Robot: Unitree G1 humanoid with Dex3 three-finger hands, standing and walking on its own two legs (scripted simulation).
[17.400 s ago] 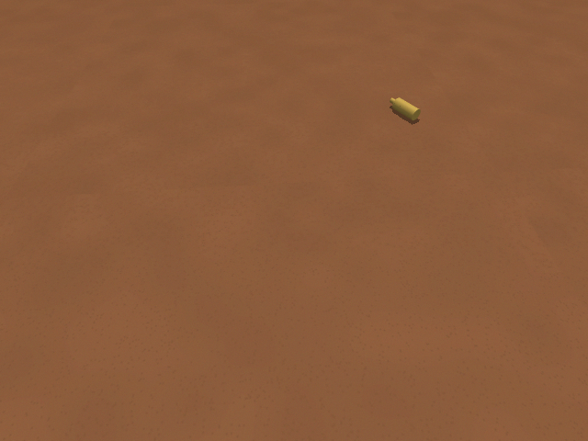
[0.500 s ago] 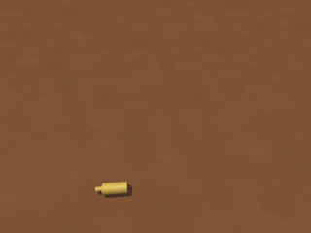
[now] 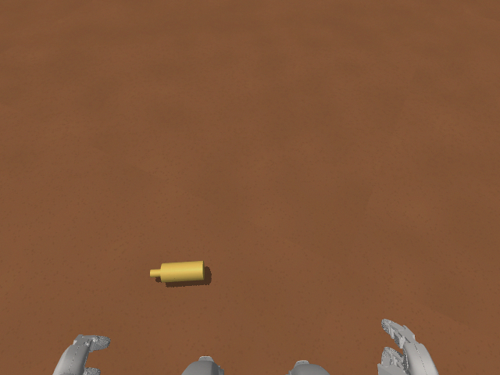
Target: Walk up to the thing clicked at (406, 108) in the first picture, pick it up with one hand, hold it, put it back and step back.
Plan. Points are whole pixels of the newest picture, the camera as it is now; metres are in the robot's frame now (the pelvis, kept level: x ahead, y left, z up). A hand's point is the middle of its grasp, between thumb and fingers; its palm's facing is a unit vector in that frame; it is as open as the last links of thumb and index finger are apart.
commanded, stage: rise first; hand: left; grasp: from above
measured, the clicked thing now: (177, 271) +0.51 +0.27 -0.70
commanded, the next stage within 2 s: none
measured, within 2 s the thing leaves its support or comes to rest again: neither
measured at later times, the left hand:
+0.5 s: hand out of the picture +0.14 +0.26 -0.18, palm faces -0.17 -0.87 -0.46, open 14.2 cm
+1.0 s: hand (131, 326) +0.25 +0.29 -0.34, palm faces -0.43 -0.47 -0.77, open 14.3 cm
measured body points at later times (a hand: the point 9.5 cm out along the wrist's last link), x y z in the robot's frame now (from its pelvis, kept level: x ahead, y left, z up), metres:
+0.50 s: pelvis +0.00 +0.00 -0.05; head +0.10 +0.02 +0.39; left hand +0.14 +0.30 -0.15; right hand +0.18 -0.25 -0.13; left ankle +0.01 +0.12 -0.70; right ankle -0.01 -0.14 -0.70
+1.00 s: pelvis -0.06 -0.01 -0.21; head +0.12 +0.01 +0.20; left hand +0.27 +0.32 -0.29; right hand +0.12 -0.28 -0.33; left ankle +0.01 +0.12 -0.70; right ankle -0.01 -0.14 -0.70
